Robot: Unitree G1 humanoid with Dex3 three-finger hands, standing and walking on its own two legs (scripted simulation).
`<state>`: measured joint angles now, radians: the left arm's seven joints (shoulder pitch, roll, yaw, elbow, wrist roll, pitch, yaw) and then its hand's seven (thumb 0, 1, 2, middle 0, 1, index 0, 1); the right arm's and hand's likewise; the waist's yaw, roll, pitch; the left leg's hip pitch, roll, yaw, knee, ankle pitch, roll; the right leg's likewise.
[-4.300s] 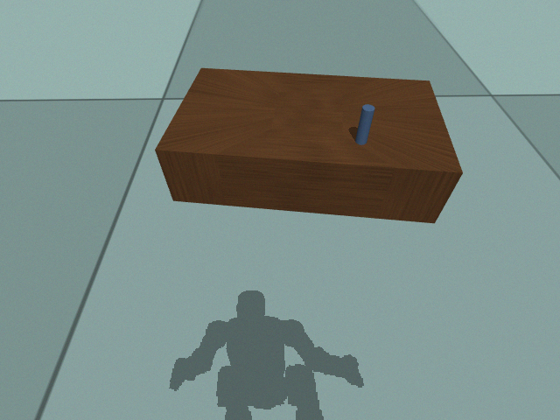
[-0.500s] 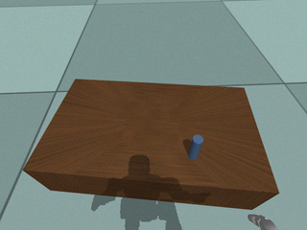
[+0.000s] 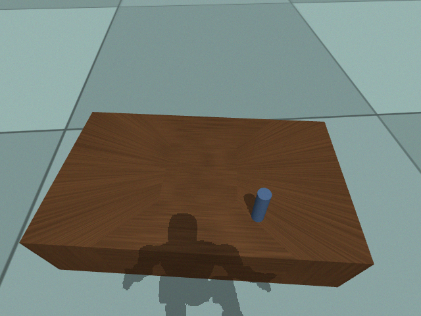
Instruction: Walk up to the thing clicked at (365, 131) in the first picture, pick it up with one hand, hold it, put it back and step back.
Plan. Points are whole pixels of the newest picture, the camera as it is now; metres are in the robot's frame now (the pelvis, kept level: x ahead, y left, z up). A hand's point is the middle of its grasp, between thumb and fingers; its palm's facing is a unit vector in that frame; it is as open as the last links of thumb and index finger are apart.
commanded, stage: walk up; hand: right
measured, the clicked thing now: (260, 205) +0.52 -0.19 -0.37
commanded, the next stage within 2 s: stand in 0.22 s
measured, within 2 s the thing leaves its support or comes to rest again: neither
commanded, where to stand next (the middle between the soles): +0.04 +0.01 m, yaw +0 degrees
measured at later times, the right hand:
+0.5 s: hand out of the picture +0.10 -0.25 -0.15, palm faces +0.01 +0.94 -0.33, open 7.4 cm
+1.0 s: hand out of the picture +0.09 -0.26 -0.16, palm faces +0.01 +0.94 -0.33, open 7.4 cm
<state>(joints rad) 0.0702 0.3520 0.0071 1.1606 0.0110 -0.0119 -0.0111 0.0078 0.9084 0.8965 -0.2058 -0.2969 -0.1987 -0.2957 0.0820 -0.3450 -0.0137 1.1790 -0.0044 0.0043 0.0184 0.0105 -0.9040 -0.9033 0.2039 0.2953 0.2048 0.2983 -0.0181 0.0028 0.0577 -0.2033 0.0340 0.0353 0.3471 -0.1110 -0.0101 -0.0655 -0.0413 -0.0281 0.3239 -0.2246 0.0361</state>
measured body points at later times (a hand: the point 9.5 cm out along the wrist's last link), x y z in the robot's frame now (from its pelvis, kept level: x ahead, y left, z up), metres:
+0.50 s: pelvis +0.01 +0.00 +0.00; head +0.02 +0.00 +0.45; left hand +0.09 +0.30 -0.14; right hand +0.10 -0.30 -0.13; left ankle +0.05 +0.12 -0.75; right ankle -0.03 -0.14 -0.75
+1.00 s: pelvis +0.01 +0.00 +0.00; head +0.02 +0.00 +0.45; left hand +0.09 +0.30 -0.13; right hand +0.09 -0.30 -0.13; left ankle +0.05 +0.12 -0.75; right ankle -0.03 -0.14 -0.75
